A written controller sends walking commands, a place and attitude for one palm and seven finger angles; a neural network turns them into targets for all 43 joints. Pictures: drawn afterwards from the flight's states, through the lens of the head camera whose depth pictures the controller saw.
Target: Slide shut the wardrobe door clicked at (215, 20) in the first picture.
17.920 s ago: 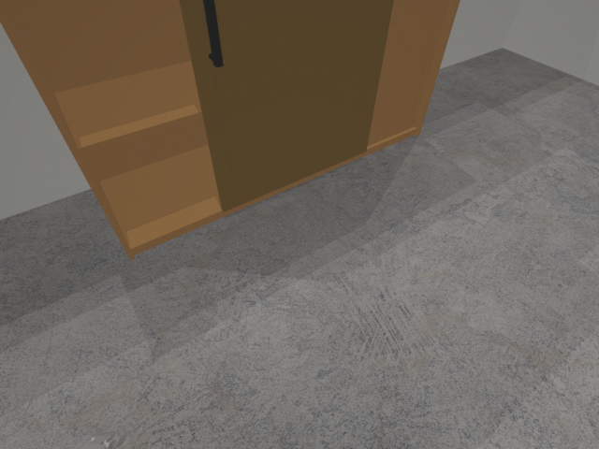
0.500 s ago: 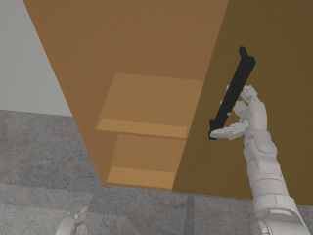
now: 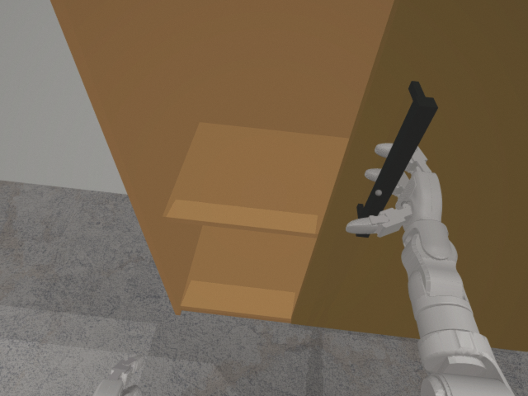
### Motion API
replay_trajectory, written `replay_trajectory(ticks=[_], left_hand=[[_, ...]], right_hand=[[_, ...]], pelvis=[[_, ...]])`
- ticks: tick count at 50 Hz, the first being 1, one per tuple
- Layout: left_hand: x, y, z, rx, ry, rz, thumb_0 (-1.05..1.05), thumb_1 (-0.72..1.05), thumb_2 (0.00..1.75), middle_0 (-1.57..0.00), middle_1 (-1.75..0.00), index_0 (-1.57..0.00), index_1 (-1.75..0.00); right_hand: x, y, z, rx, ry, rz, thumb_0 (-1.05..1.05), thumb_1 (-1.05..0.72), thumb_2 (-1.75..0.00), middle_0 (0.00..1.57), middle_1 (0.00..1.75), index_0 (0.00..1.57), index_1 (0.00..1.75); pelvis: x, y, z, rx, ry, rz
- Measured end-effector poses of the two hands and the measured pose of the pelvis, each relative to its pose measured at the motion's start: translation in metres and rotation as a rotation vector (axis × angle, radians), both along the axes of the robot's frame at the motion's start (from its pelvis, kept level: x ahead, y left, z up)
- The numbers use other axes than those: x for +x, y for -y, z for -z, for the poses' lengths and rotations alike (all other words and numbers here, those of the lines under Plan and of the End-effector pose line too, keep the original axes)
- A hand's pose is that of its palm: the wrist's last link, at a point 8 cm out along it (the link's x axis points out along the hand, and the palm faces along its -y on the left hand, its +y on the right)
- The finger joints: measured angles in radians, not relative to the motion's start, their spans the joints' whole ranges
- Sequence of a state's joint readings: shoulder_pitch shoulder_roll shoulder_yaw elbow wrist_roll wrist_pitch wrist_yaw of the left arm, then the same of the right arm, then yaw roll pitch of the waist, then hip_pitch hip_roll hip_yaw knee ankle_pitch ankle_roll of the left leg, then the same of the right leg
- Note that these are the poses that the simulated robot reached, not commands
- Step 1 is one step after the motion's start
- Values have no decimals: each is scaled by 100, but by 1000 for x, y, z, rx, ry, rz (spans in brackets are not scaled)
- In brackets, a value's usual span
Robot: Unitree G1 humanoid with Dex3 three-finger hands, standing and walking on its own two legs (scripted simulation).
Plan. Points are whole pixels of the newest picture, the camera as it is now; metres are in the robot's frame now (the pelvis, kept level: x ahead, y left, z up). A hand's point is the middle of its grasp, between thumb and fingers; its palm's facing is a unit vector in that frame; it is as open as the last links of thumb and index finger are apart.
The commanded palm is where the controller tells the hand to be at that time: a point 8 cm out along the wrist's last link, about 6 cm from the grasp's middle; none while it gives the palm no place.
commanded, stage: slide the fingers in behind the handle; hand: right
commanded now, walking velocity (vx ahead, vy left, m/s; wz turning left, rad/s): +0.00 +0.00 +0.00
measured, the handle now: (384, 170) +0.46 -0.15 +0.12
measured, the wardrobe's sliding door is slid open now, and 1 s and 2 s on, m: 0.42 0.42 0.42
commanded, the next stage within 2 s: grip the handle and tug to test in 0.34 s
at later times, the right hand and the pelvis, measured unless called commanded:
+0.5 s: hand (377, 189) +0.41 -0.13 +0.12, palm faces +0.03 +1.00 -0.01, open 14.0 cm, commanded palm +0.38 -0.18 +0.12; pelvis +0.00 +0.00 +0.00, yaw +0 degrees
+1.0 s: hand (376, 189) +0.41 -0.13 +0.12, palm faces +0.04 +1.00 -0.02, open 7.6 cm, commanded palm +0.38 -0.17 +0.12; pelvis +0.00 +0.00 +0.00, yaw -1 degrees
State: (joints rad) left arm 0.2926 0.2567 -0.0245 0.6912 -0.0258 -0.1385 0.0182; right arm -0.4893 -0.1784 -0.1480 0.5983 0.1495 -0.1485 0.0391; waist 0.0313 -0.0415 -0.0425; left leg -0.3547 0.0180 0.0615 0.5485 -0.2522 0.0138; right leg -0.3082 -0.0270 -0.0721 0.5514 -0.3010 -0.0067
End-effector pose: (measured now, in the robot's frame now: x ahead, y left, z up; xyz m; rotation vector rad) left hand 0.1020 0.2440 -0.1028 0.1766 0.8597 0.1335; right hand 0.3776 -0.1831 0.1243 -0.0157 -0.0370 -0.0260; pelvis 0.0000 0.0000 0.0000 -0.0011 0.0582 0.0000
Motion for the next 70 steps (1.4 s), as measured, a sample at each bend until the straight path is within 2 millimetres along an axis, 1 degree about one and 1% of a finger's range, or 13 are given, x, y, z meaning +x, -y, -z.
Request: replay_trajectory(ticks=[12, 19, 24, 28, 32, 36, 46, 54, 57, 70], left_hand=[[7, 3, -3, 4, 23, 13, 1, 91, 90, -20, -30, -20, -30], [4, 3, -1, 3, 12, 12, 1, 91, 90, -20, -30, -20, -30], [1, 2, 0, 3, -1, 5, 1, 91, 90, -20, -30, -20, -30], [-1, 1, 0, 3, -7, -1, 1, 91, 90, -20, -30, -20, -30], [-1, 1, 1, 4, -12, -1, 1, 91, 90, -20, -30, -20, -30], [1, 2, 1, 5, -12, 2, 1, 91, 90, -20, -30, -20, -30], [8, 5, 2, -3, -4, 17, 1, 91, 90, -20, -30, -20, -30], [11, 5, 1, -3, -1, 23, 1, 91, 90, -20, -30, -20, -30], [11, 4, 2, 1, -5, 23, 1, 91, 90, -20, -30, -20, -30], [7, 1, 2, -2, -16, 17, 1, 91, 90, -20, -30, -20, -30]], right_hand=[[3, 0, -1, 1, -7, 4, -1, 50, -30, 30, 120, 30, 120], [7, -3, -1, 5, -6, 0, -1, 50, -30, 30, 120, 30, 120], [8, -1, 1, 3, -10, 6, -1, 50, -30, 30, 120, 30, 120], [7, 1, 0, 0, 0, 7, -1, 46, -31, 30, 120, 30, 121], [6, 0, 0, 1, -1, 0, -1, 36, -36, 31, 122, 31, 122], [6, -2, 2, 0, -10, 2, -1, 22, -42, 33, 124, 33, 124], [7, -2, 1, -7, -9, 18, 0, -22, -61, 38, 130, 36, 131], [10, -1, 2, -2, -13, 13, 1, -59, -77, 42, 135, 40, 136], [12, -2, 2, -6, -18, 10, 1, -70, -81, 43, 137, 41, 138], [12, -3, 3, 3, -11, 16, 1, -72, -83, 43, 140, 39, 140]], pelvis=[[-3, 0, 0, 0, 0, 5], [-3, 1, 1, -1, -5, 4], [-2, 1, 0, -1, -8, 0], [0, 1, 0, 0, -8, -1], [1, 2, 0, 1, -8, 1], [0, 2, 0, 1, -8, 5], [2, 2, 1, 0, -11, 8], [2, 1, 1, 0, -12, 13], [3, 0, 1, 0, -15, 13], [4, -1, 1, 0, -18, 11]])
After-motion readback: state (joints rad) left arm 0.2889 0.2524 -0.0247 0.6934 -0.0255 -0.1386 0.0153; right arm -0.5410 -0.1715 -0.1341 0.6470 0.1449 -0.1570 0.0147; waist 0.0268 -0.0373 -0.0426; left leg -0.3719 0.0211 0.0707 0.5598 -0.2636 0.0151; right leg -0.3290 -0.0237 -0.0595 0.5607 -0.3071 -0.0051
